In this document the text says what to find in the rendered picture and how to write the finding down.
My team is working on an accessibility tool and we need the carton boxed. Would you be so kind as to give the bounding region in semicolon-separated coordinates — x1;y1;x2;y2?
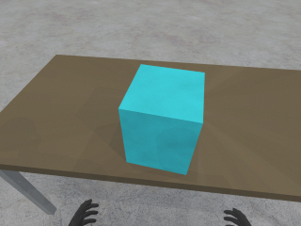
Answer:
119;64;205;175

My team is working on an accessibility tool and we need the right robot hand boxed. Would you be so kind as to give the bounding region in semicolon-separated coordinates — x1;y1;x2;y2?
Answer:
223;208;252;226

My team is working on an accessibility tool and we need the left robot hand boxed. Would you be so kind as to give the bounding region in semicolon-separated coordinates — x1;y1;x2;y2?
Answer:
69;199;99;226

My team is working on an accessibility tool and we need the table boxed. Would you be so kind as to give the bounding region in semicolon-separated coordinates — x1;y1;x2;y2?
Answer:
0;55;301;216

